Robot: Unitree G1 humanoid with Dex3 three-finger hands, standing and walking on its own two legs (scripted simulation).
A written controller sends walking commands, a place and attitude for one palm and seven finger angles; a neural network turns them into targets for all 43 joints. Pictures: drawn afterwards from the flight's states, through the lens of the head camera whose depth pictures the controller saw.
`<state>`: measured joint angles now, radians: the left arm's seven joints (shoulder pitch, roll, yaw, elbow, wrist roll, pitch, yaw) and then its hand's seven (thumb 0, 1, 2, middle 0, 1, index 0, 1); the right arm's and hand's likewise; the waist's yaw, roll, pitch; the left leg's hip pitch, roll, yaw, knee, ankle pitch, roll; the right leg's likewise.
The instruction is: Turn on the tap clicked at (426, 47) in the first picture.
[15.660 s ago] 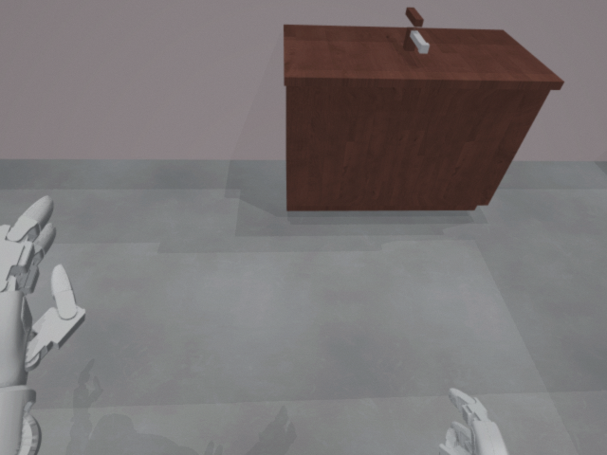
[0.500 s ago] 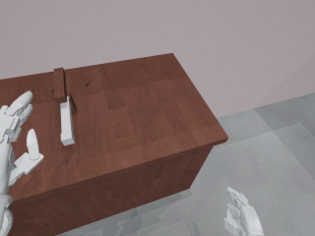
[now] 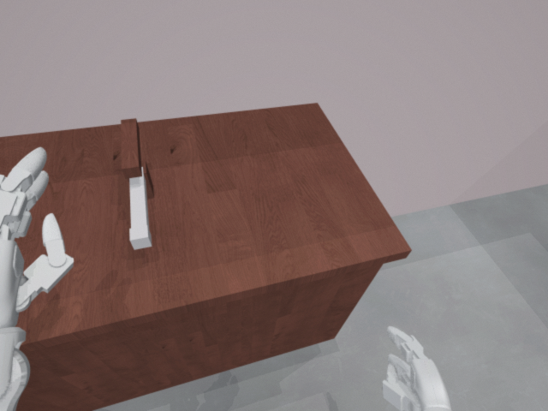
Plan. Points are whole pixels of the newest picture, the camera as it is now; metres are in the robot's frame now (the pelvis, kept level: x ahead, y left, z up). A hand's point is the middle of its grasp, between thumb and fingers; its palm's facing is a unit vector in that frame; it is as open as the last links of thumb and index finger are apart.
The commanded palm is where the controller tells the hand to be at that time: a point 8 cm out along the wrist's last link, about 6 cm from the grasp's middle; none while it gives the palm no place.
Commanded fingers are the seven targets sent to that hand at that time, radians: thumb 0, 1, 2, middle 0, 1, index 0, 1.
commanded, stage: look again from close up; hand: left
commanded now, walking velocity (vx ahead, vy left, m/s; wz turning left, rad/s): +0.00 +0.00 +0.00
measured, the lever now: (140, 237) +0.36 +0.25 +0.00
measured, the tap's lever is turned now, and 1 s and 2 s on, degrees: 0 0 0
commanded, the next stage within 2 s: come to a stop and stand still in 0.32 s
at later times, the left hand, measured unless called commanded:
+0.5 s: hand (102, 259) +0.23 +0.21 +0.16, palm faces +0.36 -0.85 -0.38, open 7.5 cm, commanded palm +0.17 +0.25 +0.18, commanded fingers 0.00 0.90 0.90 -0.20 -0.30 -0.20 -0.30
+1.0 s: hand (94, 261) +0.24 +0.23 +0.14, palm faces +0.34 -0.84 -0.42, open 7.5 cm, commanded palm +0.17 +0.26 +0.18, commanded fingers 0.00 0.90 0.90 -0.20 -0.30 -0.20 -0.30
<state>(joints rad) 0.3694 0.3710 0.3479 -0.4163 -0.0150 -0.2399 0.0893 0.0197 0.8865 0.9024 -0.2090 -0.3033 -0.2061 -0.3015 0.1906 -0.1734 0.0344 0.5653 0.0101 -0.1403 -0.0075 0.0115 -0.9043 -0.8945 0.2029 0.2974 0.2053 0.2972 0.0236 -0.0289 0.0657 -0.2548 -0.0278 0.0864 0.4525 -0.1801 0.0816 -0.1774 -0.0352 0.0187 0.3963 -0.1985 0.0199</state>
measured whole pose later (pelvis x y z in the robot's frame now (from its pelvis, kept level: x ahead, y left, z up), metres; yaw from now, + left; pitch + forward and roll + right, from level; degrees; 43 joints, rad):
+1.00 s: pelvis +0.02 -0.03 +0.00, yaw +2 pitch +2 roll -1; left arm 0.44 0.44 0.36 -0.42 -0.06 -0.29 0.10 0.02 0.88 0.90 -0.21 -0.30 -0.21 -0.30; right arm 0.23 -0.24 0.01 0.64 0.01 -0.17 0.02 0.01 -0.91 -0.89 0.20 0.30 0.20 0.30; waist 0.03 -0.05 0.08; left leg -0.31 -0.02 0.04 0.50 -0.22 0.04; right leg -0.23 -0.02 -0.02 0.46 -0.27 0.02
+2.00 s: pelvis -0.01 -0.02 +0.00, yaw +3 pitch -2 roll -2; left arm 0.24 0.51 0.34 -0.38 0.00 -0.20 0.05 0.02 0.88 0.90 -0.21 -0.30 -0.21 -0.30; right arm 0.26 -0.23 0.04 0.55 0.02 -0.15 -0.06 0.01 -0.91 -0.89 0.20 0.30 0.20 0.30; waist 0.04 -0.02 0.08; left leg -0.29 -0.02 0.03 0.49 -0.17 0.05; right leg -0.19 -0.01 -0.02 0.45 -0.21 0.01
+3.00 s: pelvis +0.02 -0.10 -0.02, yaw +6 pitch +1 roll +0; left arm 0.49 0.31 0.32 -0.38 -0.22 -0.11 0.04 0.02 0.89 0.90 -0.21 -0.30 -0.20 -0.30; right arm 0.23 -0.26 0.00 0.67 0.03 -0.27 -0.09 0.01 -0.91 -0.90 0.20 0.30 0.20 0.30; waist 0.06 0.05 -0.06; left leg -0.40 0.02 -0.06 0.69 -0.30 -0.03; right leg -0.31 0.04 -0.10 0.70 -0.40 -0.08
